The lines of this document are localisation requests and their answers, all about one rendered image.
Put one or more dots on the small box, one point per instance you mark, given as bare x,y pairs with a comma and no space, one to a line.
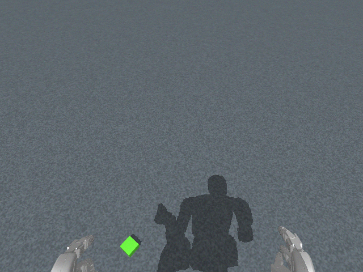
129,246

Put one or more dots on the left robot hand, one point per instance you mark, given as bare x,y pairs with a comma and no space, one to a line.
67,262

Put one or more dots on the right robot hand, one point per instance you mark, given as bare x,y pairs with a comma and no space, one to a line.
298,260

